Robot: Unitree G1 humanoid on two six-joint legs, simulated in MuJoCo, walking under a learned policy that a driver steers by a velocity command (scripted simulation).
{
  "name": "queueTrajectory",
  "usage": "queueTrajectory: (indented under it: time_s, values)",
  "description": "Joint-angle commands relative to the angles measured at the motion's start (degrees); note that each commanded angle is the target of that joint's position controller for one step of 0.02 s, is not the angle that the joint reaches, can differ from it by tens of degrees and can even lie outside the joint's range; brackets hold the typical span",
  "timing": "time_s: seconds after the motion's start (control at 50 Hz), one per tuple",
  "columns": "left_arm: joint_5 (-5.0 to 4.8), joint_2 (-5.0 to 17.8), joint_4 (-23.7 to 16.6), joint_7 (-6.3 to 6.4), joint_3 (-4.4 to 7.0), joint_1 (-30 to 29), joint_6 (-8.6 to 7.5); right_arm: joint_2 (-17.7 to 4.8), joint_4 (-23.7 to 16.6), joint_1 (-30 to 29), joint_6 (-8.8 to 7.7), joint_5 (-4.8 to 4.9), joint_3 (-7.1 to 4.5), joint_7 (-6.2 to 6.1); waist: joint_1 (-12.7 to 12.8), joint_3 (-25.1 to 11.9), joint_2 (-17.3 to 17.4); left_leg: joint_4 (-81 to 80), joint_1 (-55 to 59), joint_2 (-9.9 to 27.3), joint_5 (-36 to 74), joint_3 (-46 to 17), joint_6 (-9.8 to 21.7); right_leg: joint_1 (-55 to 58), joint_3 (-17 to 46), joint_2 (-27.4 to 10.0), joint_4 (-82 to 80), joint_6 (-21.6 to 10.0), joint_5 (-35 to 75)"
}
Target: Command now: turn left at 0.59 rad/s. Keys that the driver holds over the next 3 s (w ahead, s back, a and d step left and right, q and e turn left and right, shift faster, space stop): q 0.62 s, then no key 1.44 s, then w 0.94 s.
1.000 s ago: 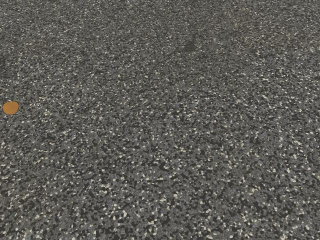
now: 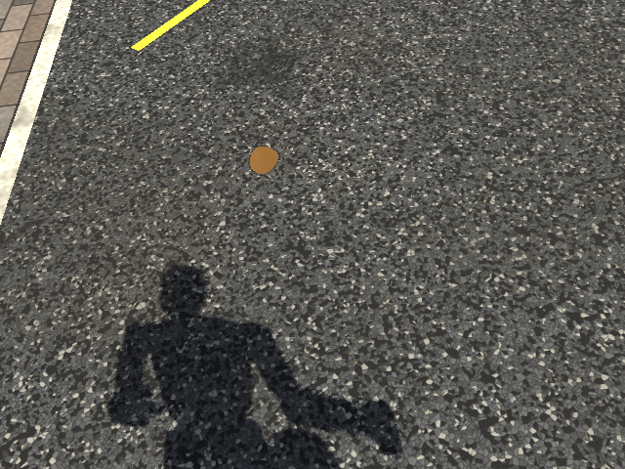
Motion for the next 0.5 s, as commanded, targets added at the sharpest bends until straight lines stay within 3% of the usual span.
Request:
queueTrajectory:
  time_s: [0.02,0.12,0.18,0.22,0.24,0.26,0.28,0.3,0.32,0.34,0.36,0.38,0.42,0.5]
  values:
    - [0.02,8.9,-2.4,0.08,2.71,3.2,-0.63,-3.2,-4.2,-1.1,0.09,0.21,-0.43,0.54,2.0,-4.8,-12.2,-2.3,-5.9,1.4,-0.2,1.7,-1.3,11.8,8.1,-13.8,-3.8,-9.5,30.9]
    - [0.32,10.5,-2.1,-0.96,3.62,2.8,-0.75,-1.6,-6.0,-3.8,0.34,0.53,0.68,1.15,2.6,-5.0,-13.5,-14.8,2.4,3.8,-1.8,5.1,0.3,8.6,4.8,-15.7,-3.0,-9.4,27.6]
    - [0.38,11.7,-1.7,-1.65,4.17,2.6,-0.49,-1.9,-6.9,-3.9,0.04,0.97,0.86,1.12,2.6,-5.5,-14.8,-21.9,8.1,3.5,-2.2,7.7,2.0,6.3,3.2,-16.3,-1.1,-8.5,26.7]
    - [-0.2,12.4,-1.5,-1.86,4.46,2.0,-0.14,-1.7,-6.9,-2.5,-0.45,0.79,0.91,0.98,1.3,-5.8,-14.0,-30.2,12.5,3.0,1.7,8.8,3.5,4.8,1.9,-16.4,2.2,-6.8,24.2]
    - [-0.75,12.3,-1.3,-1.89,4.5,1.6,0.11,-1.7,-6.3,-0.7,-1.02,0.19,0.93,0.58,-0.4,-6.1,-11.9,-38.3,17.5,2.4,8.2,8.7,4.4,1.9,-0.2,-15.4,6.1,-4.2,19.8]
    - [-0.61,11.1,-0.7,-2.04,4.32,3.9,0.34,-4.1,-5.8,1.1,-1.89,-0.74,0.41,-0.11,-1.1,-6.8,-4.4,-45.6,24.0,5.8,13.3,1.0,5.5,-4.4,-3.5,-12.9,14.4,-0.5,10.2]
    - [0.35,5.1,-3.7,-2.42,2.72,5.0,0.98,-12.0,-7.5,1.2,-2.81,-0.58,-0.95,-0.68,0.9,-6.6,13.4,-48.0,30.4,24.2,30.3,-24.1,10.8,-20.9,-7.8,-4.4,29.7,4.6,-21.8]
    - [0.36,7.5,-5.5,-1.33,2.85,-0.7,2.13,-14.4,-6.5,6.6,-2.84,0.3,-2.27,-0.56,-4.3,-6.8,9.5,-45.5,25.2,27.6,43.6,-26.0,19.2,-22.5,1.0,-0.5,36.8,4.6,-25.6]
    - [-0.29,8.1,-4.9,-1.18,3.06,-0.9,2.63,-11.3,-5.7,5.6,-2.72,0.49,-1.4,-0.73,-2.4,-4.3,5.5,-45.0,24.2,24.5,42.6,-20.9,19.9,-23.2,3.5,-1.8,40.4,4.4,-21.9]
    - [-0.85,8.3,-3.9,-1.37,3.21,-0.5,2.41,-8.3,-6.1,1.5,-2.48,0.69,-0.48,-1.05,-0.6,-1.7,4.0,-45.9,21.5,20.4,37.7,-16.4,18.0,-22.8,4.5,-2.5,39.7,4.1,-16.4]
    - [-0.68,9.1,-3.1,-1.51,3.54,0.2,1.94,-6.8,-6.7,-2.3,-2.21,0.59,0.03,-1.42,1.0,-1.2,4.0,-46.4,21.3,16.4,33.6,-13.8,15.5,-22.3,4.7,-2.8,37.7,4.1,-12.4]
    - [0.08,9.9,-2.3,-1.75,3.83,1.5,1.83,-6.1,-7.0,-3.2,-2.2,0.85,0.27,-1.83,1.3,-2.2,5.1,-46.1,21.7,14.7,36.4,-12.5,15.0,-21.3,4.0,-2.2,38.2,4.4,-10.2]
    - [0.2,9.5,-1.6,-2.22,3.8,2.7,1.95,-6.2,-6.6,-1.7,-2.42,0.93,0.36,-1.7,1.3,-5.2,3.2,-45.4,23.2,13.9,39.1,-12.2,15.0,-20.0,4.1,-1.2,38.8,4.9,-8.6]
    - [-0.1,8.3,-2.3,-2.03,3.45,0.3,2.59,-7.2,-5.6,1.2,-2.71,0.64,-0.13,-1.54,0.0,-4.5,3.0,-46.2,24.0,13.7,31.2,-15.9,15.6,-21.9,4.8,-0.7,33.7,5.3,-8.3]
